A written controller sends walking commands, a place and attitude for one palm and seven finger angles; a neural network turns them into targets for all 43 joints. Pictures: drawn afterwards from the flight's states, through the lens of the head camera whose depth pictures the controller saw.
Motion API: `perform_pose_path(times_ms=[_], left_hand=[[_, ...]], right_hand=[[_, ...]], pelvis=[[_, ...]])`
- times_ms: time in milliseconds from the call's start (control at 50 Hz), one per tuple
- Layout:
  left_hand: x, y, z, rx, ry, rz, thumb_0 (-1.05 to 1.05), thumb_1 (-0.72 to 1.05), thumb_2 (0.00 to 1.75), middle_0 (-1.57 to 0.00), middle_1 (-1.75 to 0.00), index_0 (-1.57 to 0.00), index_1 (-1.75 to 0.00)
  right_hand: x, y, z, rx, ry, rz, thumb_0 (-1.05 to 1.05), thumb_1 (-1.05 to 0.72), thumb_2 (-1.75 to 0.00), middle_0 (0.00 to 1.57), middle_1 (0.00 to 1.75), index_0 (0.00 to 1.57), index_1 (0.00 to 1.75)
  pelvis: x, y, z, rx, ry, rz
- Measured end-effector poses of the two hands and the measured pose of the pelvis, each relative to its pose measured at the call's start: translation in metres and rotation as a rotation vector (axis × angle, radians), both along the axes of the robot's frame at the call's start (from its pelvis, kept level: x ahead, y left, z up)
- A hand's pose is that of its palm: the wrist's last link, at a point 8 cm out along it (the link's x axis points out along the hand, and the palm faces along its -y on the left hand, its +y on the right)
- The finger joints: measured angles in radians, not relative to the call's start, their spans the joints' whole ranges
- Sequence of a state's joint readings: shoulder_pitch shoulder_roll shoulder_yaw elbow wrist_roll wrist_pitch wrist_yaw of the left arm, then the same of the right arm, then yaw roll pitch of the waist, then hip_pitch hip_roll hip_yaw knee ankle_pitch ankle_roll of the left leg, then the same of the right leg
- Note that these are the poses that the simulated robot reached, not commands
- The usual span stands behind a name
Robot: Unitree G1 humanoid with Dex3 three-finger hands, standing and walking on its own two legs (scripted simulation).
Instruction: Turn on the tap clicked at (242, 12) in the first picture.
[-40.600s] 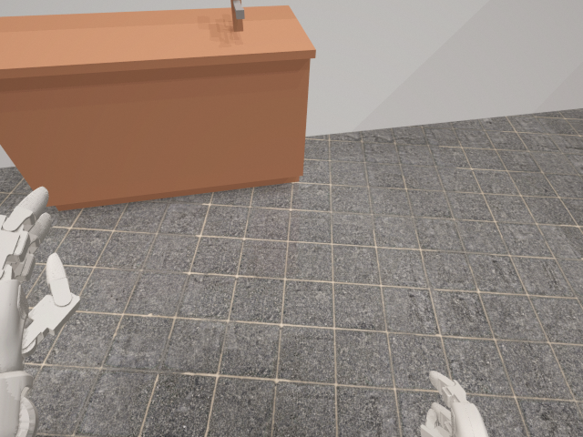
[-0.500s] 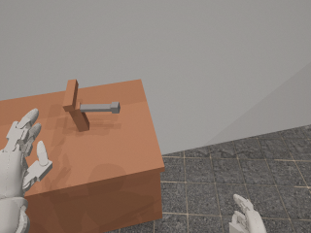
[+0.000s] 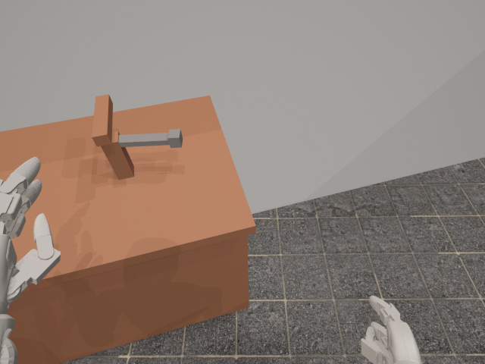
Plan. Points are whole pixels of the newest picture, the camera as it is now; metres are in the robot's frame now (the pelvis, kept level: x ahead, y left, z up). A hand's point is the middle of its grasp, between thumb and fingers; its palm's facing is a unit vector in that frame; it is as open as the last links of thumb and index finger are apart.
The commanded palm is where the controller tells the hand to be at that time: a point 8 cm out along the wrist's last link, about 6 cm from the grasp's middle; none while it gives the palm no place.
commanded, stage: step back with the hand held close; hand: left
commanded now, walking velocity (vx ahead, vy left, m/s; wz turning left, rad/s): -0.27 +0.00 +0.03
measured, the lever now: (175, 138) +0.53 +0.19 +0.06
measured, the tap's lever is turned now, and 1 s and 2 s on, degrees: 77 77 77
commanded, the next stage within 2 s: stop stepping back and stand still in 0.90 s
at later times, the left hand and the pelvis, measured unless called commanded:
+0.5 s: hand (15, 319) +0.14 +0.24 +0.17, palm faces +0.41 -0.83 -0.38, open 7.4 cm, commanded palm +0.08 +0.29 +0.18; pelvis -0.07 +0.00 -0.02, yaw +3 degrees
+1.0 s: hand out of the picture +0.06 +0.23 +0.17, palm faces +0.34 -0.84 -0.42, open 7.4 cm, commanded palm +0.00 +0.28 +0.18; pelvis -0.16 -0.01 +0.00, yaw +1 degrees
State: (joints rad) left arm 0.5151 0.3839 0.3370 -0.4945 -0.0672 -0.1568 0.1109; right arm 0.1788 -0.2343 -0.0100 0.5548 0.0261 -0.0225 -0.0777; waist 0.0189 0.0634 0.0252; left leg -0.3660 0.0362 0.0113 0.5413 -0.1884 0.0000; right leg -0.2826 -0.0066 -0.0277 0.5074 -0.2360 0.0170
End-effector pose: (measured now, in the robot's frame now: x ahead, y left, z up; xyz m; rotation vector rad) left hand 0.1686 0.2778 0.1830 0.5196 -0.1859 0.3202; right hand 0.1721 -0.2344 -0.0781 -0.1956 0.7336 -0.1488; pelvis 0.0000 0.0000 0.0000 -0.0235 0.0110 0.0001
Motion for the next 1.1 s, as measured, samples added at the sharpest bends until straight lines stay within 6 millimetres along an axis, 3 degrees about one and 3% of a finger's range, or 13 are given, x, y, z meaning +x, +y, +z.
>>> perform_pose_path(times_ms=[280,500,620,740,820,940,1020,1100], left_hand=[[-0.044,0.009,-0.002,0.008,-0.083,0.037,0.02,0.89,0.90,-0.22,-0.30,-0.21,-0.31],[-0.074,0.004,-0.005,-0.025,-0.155,0.001,0.02,0.89,0.90,-0.22,-0.30,-0.21,-0.31],[-0.089,0.015,0.007,0.037,-0.174,0.026,0.02,0.89,0.90,-0.22,-0.30,-0.21,-0.31],[-0.111,-0.009,0.007,0.009,-0.140,0.018,0.02,0.89,0.90,-0.21,-0.30,-0.21,-0.31],[-0.119,-0.025,0.005,-0.045,-0.100,-0.029,0.02,0.89,0.90,-0.21,-0.30,-0.21,-0.31],[-0.129,-0.016,0.005,-0.019,-0.095,-0.054,0.02,0.89,0.90,-0.22,-0.30,-0.21,-0.31],[-0.147,-0.009,0.005,0.007,-0.114,-0.066,0.02,0.89,0.90,-0.22,-0.30,-0.21,-0.31],[-0.178,-0.013,0.007,0.023,-0.071,-0.037,0.02,0.89,0.90,-0.22,-0.30,-0.21,-0.31]], right_hand=[[-0.044,0.014,-0.005,-0.004,-0.027,0.042,0.01,-0.90,-0.90,0.20,0.30,0.20,0.30],[-0.070,0.005,-0.008,-0.054,-0.006,0.054,0.01,-0.90,-0.90,0.20,0.30,0.20,0.30],[-0.088,0.010,-0.005,-0.021,-0.028,0.040,0.01,-0.90,-0.90,0.20,0.30,0.20,0.30],[-0.107,0.013,-0.013,0.038,-0.014,0.079,0.01,-0.90,-0.90,0.20,0.30,0.20,0.30],[-0.126,0.009,-0.006,0.038,0.035,0.060,0.01,-0.90,-0.90,0.20,0.30,0.20,0.30],[-0.146,-0.002,0.008,-0.016,0.007,0.013,0.01,-0.90,-0.90,0.20,0.30,0.20,0.30],[-0.163,-0.009,0.009,-0.032,-0.018,-0.012,0.01,-0.90,-0.90,0.20,0.30,0.20,0.30],[-0.189,-0.012,0.008,-0.003,-0.048,0.008,0.01,-0.90,-0.90,0.20,0.30,0.20,0.30]], pelvis=[[-0.041,0.002,-0.007,-0.009,-0.019,0.036],[-0.067,0.005,-0.015,-0.001,-0.029,0.044],[-0.084,0.001,-0.011,-0.023,-0.026,0.048],[-0.105,-0.011,-0.007,-0.020,-0.017,0.016],[-0.115,-0.014,0.004,0.033,-0.006,0.010],[-0.138,-0.009,0.004,0.047,0.015,0.017],[-0.163,-0.008,-0.002,0.064,0.005,0.013],[-0.185,-0.013,-0.001,0.050,-0.016,0.008]])
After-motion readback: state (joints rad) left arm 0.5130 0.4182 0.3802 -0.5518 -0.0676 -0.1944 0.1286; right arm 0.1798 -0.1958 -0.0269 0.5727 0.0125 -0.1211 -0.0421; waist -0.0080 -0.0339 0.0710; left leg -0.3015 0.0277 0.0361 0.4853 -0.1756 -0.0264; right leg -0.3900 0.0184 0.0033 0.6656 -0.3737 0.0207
